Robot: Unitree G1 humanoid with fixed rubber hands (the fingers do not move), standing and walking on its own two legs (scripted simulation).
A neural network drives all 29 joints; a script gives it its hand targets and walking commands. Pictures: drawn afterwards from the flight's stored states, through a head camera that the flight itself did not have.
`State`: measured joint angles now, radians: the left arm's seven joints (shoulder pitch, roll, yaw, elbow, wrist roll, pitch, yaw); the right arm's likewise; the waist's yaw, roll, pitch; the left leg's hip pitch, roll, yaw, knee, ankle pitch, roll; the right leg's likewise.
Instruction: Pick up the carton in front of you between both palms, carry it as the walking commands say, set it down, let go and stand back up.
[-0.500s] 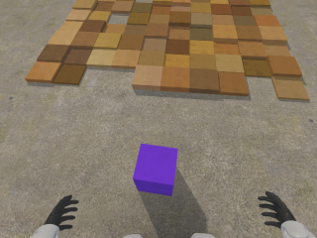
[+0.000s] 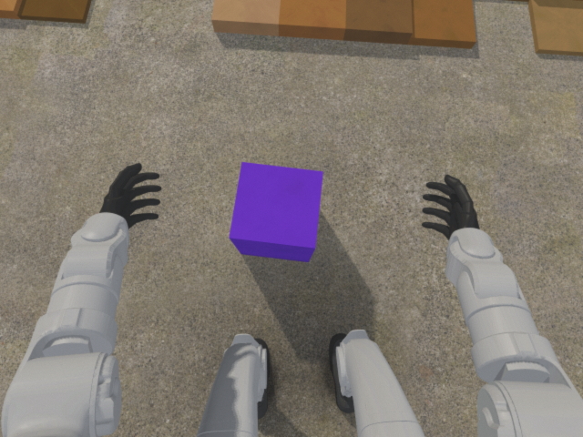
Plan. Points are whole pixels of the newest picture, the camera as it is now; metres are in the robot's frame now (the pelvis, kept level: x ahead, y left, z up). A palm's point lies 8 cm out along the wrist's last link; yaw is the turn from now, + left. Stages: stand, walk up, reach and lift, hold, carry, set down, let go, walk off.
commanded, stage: reach and lift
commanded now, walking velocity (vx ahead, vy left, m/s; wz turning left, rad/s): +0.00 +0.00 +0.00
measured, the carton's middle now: (278, 216) +0.53 +0.03 -0.57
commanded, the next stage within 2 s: none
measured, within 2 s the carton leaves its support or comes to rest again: neither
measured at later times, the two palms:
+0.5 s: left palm (163, 133) +0.57 +0.22 -0.15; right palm (390, 159) +0.51 -0.16 -0.15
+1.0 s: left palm (196, 194) +0.54 +0.22 -0.39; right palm (361, 204) +0.50 -0.16 -0.38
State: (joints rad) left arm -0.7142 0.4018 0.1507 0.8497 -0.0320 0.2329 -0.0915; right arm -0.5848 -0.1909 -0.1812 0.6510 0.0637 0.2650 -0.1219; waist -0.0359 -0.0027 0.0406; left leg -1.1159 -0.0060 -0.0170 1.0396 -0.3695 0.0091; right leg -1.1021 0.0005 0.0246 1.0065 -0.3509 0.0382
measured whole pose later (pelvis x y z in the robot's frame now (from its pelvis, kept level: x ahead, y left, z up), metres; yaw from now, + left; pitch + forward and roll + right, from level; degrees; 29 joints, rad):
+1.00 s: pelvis -0.03 -0.01 -0.21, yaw -3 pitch +50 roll -6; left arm -1.48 0.52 0.13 1.09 -0.06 0.12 -0.03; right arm -1.29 -0.13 -0.33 0.81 0.07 0.14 -0.20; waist -0.04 -0.03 0.12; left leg -2.16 -0.05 -0.10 1.84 -0.55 -0.03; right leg -2.12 0.07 0.03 1.78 -0.54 0.08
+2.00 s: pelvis -0.06 +0.00 -0.32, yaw -4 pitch +33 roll -6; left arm -1.78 0.51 0.00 1.28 -0.04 0.20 -0.05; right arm -1.59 -0.11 -0.46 1.00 -0.02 0.20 -0.17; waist -0.02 -0.05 0.51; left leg -2.22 -0.02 -0.07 2.24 -0.60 0.01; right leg -2.16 0.08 0.01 2.17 -0.59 0.10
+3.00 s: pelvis -0.05 -0.01 -0.16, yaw +2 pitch +42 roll -3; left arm -1.09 0.09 0.36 0.74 0.24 0.44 -0.01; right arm -0.98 0.11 -0.56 0.55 -0.21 0.40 -0.10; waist -0.01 -0.03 -0.16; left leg -1.91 -0.10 -0.12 1.65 -0.47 -0.05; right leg -1.88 0.12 0.09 1.63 -0.50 0.09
